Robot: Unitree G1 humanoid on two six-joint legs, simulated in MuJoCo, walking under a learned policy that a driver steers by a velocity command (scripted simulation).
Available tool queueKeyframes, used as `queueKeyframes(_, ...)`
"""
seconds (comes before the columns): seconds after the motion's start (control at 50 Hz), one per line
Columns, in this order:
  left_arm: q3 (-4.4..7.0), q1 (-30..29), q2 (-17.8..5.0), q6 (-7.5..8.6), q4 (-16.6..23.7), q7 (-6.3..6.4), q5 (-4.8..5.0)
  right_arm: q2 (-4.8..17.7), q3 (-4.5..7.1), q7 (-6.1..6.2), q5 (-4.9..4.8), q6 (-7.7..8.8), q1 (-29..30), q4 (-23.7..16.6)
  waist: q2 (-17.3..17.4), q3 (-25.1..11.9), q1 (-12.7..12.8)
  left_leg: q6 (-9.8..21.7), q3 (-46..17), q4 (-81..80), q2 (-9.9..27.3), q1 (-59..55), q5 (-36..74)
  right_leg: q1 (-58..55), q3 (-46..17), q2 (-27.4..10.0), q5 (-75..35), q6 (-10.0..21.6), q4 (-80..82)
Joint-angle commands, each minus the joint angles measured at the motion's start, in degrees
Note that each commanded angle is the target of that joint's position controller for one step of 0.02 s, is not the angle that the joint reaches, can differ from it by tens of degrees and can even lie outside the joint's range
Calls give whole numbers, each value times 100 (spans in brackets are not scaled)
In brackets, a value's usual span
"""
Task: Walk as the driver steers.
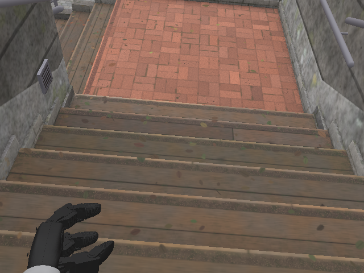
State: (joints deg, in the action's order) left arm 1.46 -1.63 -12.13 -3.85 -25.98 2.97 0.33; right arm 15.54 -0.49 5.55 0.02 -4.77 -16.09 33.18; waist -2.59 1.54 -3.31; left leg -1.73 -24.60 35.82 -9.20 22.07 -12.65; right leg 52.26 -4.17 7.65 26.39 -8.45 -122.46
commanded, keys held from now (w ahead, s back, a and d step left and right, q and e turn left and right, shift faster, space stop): shift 0.04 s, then w+shift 0.96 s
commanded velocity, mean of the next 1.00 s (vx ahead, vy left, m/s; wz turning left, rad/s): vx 0.73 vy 0.00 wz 0.12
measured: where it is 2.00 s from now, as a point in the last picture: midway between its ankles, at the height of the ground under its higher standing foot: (173, 156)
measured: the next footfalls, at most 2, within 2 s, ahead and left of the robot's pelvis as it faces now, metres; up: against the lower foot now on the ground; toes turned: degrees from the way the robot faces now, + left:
right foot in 0.12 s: -0.04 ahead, -0.14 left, +0.15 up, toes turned +2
left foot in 0.70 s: +0.24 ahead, +0.04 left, +0.00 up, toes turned -1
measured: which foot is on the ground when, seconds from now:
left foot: down 0.00-0.14, up 0.16-0.68, down 0.70-1.00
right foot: up 0.00-0.10, down 0.12-0.68, up 0.70-1.00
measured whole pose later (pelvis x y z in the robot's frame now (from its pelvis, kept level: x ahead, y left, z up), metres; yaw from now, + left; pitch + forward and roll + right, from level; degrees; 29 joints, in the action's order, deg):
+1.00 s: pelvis +0.44 -0.11 -0.10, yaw +4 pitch +0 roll +3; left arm 3.2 11.9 -17.0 7.2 -40.8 -0.4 -0.2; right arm 11.4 3.3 1.3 -1.5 4.7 -30.3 51.4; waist -1.0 -1.1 0.0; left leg 1.3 -4.5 67.4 -3.7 8.4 -42.3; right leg 33.1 -3.8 -3.2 -19.5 1.6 -44.8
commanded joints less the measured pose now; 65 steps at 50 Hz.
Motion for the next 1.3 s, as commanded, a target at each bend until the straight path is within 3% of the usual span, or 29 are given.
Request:
queueKeyframes(0.02,-50,-522,-197,101,783,-72,-8,1223,376,43,-77,-24,-57,-386,907,-704,123,1703,-1385,-1069,1488,-1267,2549,44,138,-308,560,96,991)
queueKeyframes(0.08,-37,457,-274,235,544,-333,1,1352,530,-64,-148,-83,592,-505,1531,-1148,674,1292,-485,-1921,1091,209,803,-2961,856,-587,991,504,3912)
queueKeyframes(0.12,216,2902,-704,268,-161,-433,-19,1195,649,-319,-259,114,649,-363,1882,-979,1684,1038,-364,-1635,743,2120,-1561,-5903,1095,-346,1644,725,4975)
queueKeyframes(0.14,519,5001,-1391,354,-960,-485,-120,86,408,-281,-463,361,1581,-778,-1317,218,2597,792,-703,2043,-508,4204,-2695,-5732,-2044,-1078,2655,1386,7430)
queueKeyframes(0.16,568,4355,-1978,675,-1013,-475,162,-273,291,-387,-395,755,1417,-950,-2852,995,1475,681,-1409,3244,-851,5657,-3133,-4836,-5150,-2175,631,1537,9235)
queueKeyframes(0.2,408,2300,-1447,979,-591,-393,-42,371,431,-328,-811,956,1855,-576,-1064,1752,372,716,-747,3766,-254,5842,-1308,-3126,-5860,-2439,2089,1739,10390)
queueKeyframes(0.28,58,1079,-658,624,-640,-163,-255,529,433,-464,-91,438,496,5,-89,682,-483,151,694,3998,183,2802,2310,-686,-2045,-1417,1931,1616,8918)
queueKeyframes(0.46,-64,3981,-666,552,-2068,167,83,-103,270,-915,-80,630,2355,-780,-352,135,1229,107,1779,223,484,2730,2907,-4886,-743,-1304,-1099,1733,8672)
queueKeyframes(0.62,18,3779,-588,383,-2317,117,260,-351,197,-1185,-189,1029,2657,-659,-40,383,1314,422,2125,-872,838,2330,1765,-5226,-1613,-1561,-2717,1936,7724)
queueKeyframes(0.68,93,2128,-804,572,-1893,-207,143,207,533,-1182,-77,1064,-631,378,296,-877,-661,1118,2023,81,953,-1773,2179,-2800,-1224,-1213,-4586,1767,4956)
queueKeyframes(0.7,186,1694,-910,727,-1838,-307,282,31,588,-1031,-120,1023,-2121,775,1539,-941,-1698,1617,2079,-1350,1278,-4004,2988,-988,-565,-427,-3128,1264,2324)
queueKeyframes(0.74,158,1910,-708,1112,-1364,-277,261,2,396,-775,-37,1067,-1829,576,2138,-629,-833,1910,646,-15,2201,-5165,2497,1438,-1349,-430,734,1198,2285)
queueKeyframes(0.78,265,2589,-916,1140,-1376,-322,335,301,558,-561,-78,1002,-454,597,1036,-463,538,2368,-680,-661,2871,-3331,113,1344,-1488,-1100,-711,1087,4446)
queueKeyframes(0.8,319,2253,-913,1025,-1420,-228,144,-92,391,-586,-129,961,247,410,-9,151,778,2313,-853,-1182,2751,-1857,-858,890,-967,-1503,-868,941,5308)
queueKeyframes(0.82,190,1995,-594,980,-1283,-174,130,-11,380,-614,-92,1033,511,410,463,716,880,2511,-1306,-993,3065,-544,53,551,-755,-1665,-410,733,5429)
queueKeyframes(0.84,152,2238,-542,957,-1464,-218,42,61,425,-639,49,1114,348,476,95,677,874,2435,-1140,-608,2871,50,464,116,-450,-1672,-949,680,5228)
queueKeyframes(0.9,165,1815,-523,1195,-1547,-483,-257,91,449,-234,-209,1244,25,810,284,421,765,1217,1548,-198,836,2400,-1124,-3306,130,-1327,-6191,1117,8293)
queueKeyframes(0.92,158,1772,-359,1103,-1466,-497,-77,168,456,-186,-233,1210,-198,972,273,167,765,1165,1732,-82,757,2827,-1135,-4411,390,-1052,-6396,953,8063)
queueKeyframes(0.96,370,4037,-783,931,-2150,-363,77,463,511,-341,-134,1164,432,918,724,-851,1881,975,1851,1262,747,2552,681,-6373,857,-539,-5307,855,6695)
queueKeyframes(1.0,600,6909,-1165,882,-2988,-163,-174,641,601,-582,-203,1163,1847,657,-626,-996,3648,301,1847,5608,545,2599,2515,-8132,1153,-791,-4353,1216,7920)
queueKeyframes(1.02,363,7259,-607,886,-3267,-236,-168,-93,487,-570,-293,1216,2015,719,-1611,30,3729,105,1736,9086,-270,3230,-2219,-7228,198,-1537,-4077,1742,8994)
queueKeyframes(1.04,41,6043,-165,982,-2913,-408,-337,-970,250,-535,-330,1318,717,373,-2482,259,2104,612,593,9889,-586,4217,-3594,-6798,-640,-1658,-6119,1736,7637)
queueKeyframes(1.06,45,5170,-237,947,-2636,-451,-232,-928,168,-546,-363,1325,-185,296,-2107,27,1192,807,605,8319,-190,4389,-2958,-6515,-1919,-1913,-5624,1987,8474)
queueKeyframes(1.1,91,4075,-279,1030,-2439,-573,90,-509,300,-454,-204,1206,381,419,1526,387,604,1131,1401,6778,565,4036,-1358,-4743,-1913,-1814,-3145,2064,8959)
queueKeyframes(1.12,304,2763,-1429,1137,-2306,-413,-130,-1064,76,-564,-313,1082,-35,-2,-358,424,-500,811,1333,5697,1020,3581,-895,-2887,-4340,-2950,-1610,2940,9738)
queueKeyframes(1.16,90,2086,-827,1214,-2144,-142,-216,-48,281,-526,-312,993,751,2,1024,1039,-162,212,1039,3608,1705,2720,215,-1338,-3842,-2537,-937,2666,9495)
queueKeyframes(1.2,328,2619,-1506,1209,-2465,-94,-128,-128,253,-573,-76,979,538,253,709,542,-17,116,1735,3738,1423,2178,1002,-1694,-3262,-2316,-1338,2695,8889)
queueKeyframes(1.24,82,3158,-521,1201,-2618,90,244,-60,166,-736,37,1168,1800,-67,669,814,632,450,1859,647,1451,2062,3829,-2030,-1695,-1176,55,2150,8412)
queueKeyframes(1.3,119,3421,-575,914,-2946,40,214,-378,116,-875,-111,1070,2216,-409,-349,316,916,362,2559,-135,818,-260,3613,-2055,-987,-955,-897,1926,8184)
Velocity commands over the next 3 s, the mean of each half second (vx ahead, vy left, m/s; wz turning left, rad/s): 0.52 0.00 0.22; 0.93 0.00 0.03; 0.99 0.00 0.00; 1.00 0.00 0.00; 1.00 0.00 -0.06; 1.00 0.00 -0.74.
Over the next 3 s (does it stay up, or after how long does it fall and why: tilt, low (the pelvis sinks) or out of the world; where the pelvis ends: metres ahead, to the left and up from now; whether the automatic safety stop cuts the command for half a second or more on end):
stays up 2.28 -0.06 -0.93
